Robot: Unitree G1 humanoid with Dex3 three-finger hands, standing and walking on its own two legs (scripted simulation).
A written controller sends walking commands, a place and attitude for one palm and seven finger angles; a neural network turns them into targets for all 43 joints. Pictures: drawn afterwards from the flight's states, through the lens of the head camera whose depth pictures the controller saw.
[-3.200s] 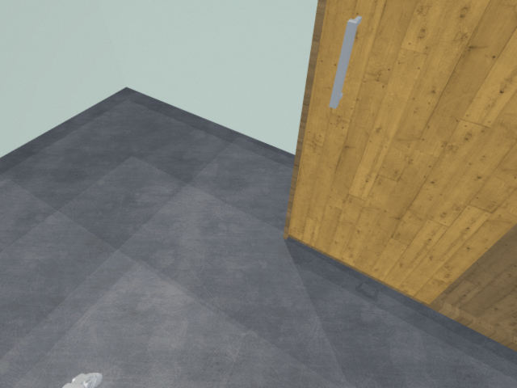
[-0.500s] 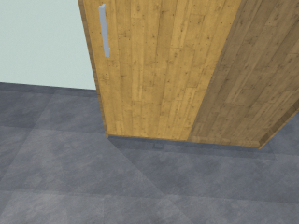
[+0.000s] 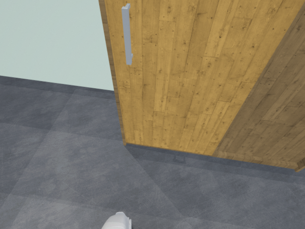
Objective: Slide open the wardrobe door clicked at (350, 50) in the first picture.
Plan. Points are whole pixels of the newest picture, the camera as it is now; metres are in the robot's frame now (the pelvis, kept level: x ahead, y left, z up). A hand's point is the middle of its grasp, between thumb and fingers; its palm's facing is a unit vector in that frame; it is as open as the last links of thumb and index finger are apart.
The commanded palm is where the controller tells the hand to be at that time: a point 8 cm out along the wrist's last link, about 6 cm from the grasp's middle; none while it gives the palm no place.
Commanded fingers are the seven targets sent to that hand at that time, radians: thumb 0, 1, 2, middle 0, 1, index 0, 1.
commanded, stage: take the last steps up to it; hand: left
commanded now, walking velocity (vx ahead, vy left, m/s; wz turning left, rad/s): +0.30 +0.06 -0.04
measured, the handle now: (128, 36) +0.73 +0.16 +0.13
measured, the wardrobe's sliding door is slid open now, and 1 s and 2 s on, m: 0.00 0.00 0.00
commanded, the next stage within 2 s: come to a stop and stand still in 0.36 s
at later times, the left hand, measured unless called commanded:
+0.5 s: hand (92, 183) +0.27 +0.22 -0.16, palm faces -0.02 -0.97 -0.23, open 7.3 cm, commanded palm none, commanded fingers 0.00 0.90 0.90 -0.20 -0.30 -0.20 -0.30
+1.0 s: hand (78, 185) +0.26 +0.27 -0.17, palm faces +0.01 -0.98 -0.18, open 7.3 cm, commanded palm none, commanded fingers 0.00 0.90 0.90 -0.20 -0.30 -0.20 -0.30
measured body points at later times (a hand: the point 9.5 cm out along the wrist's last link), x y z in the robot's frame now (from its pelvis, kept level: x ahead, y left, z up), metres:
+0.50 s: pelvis +0.18 +0.04 +0.00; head +0.18 +0.02 +0.45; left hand +0.27 +0.28 -0.14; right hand +0.15 -0.17 -0.17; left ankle +0.13 +0.13 -0.73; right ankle +0.24 -0.06 -0.73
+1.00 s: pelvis +0.20 +0.09 +0.01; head +0.23 +0.12 +0.46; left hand +0.27 +0.33 -0.16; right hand +0.24 -0.15 -0.13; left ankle +0.24 +0.18 -0.73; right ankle +0.15 -0.05 -0.66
